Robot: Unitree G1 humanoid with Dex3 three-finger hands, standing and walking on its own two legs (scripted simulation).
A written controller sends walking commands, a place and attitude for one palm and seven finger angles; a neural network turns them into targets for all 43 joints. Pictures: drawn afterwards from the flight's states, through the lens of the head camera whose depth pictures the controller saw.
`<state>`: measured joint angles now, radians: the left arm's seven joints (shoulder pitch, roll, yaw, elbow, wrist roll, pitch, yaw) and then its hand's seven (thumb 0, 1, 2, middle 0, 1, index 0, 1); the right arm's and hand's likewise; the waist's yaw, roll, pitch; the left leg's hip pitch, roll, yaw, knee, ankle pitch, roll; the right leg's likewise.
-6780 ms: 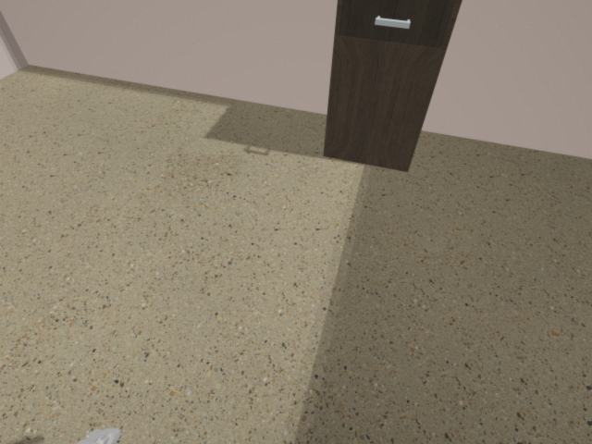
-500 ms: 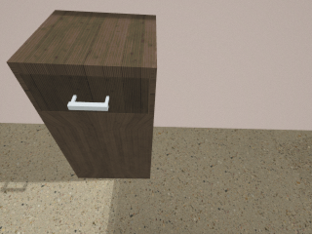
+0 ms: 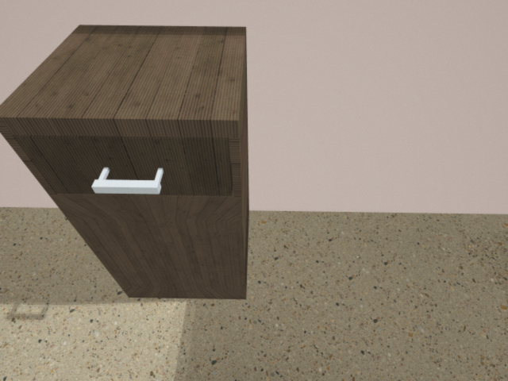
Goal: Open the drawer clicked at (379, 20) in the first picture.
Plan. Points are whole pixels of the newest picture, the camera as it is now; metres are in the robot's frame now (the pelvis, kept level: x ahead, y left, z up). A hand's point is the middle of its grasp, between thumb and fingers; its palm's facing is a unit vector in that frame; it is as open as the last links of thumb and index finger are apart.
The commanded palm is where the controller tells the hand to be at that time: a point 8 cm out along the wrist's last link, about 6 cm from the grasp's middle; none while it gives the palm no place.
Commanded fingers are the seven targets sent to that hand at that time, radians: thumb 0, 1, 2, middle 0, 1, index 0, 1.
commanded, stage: come to a stop and stand still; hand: left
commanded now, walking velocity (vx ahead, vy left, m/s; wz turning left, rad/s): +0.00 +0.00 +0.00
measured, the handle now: (129, 179) +0.50 +0.31 -0.02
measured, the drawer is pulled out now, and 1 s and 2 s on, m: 0.00 0.00 0.00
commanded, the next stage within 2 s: look again from close up in 0.12 s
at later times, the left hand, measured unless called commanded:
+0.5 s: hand out of the picture +0.00 +0.22 -0.18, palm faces +0.04 -0.98 -0.19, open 7.4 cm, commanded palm none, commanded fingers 0.00 0.90 0.90 -0.20 -0.30 -0.20 -0.30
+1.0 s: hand out of the picture -0.08 +0.27 -0.18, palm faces +0.00 -0.99 -0.17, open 7.4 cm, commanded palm none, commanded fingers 0.00 0.90 0.90 -0.20 -0.30 -0.20 -0.30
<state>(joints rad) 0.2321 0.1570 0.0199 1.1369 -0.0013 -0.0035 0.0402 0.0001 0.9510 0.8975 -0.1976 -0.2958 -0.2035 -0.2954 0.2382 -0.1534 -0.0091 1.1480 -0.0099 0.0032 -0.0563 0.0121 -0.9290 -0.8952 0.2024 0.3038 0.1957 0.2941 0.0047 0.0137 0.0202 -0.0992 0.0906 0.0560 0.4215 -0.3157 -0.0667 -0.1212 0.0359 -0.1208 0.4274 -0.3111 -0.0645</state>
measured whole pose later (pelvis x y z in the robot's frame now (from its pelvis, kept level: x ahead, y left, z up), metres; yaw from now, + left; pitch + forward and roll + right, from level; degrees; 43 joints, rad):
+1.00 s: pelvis -0.06 +0.10 +0.00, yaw -1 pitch -1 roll +0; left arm 0.37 0.16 0.00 1.08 0.03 0.03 0.02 0.00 0.91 0.90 -0.19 -0.30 -0.20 -0.30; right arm 0.36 -0.15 0.00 1.09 -0.01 0.02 -0.01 0.01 -0.91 -0.89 0.21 0.30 0.20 0.29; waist 0.00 -0.02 0.01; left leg -0.17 -0.04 0.10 0.46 -0.27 0.08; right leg -0.22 -0.09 -0.04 0.49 -0.29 0.01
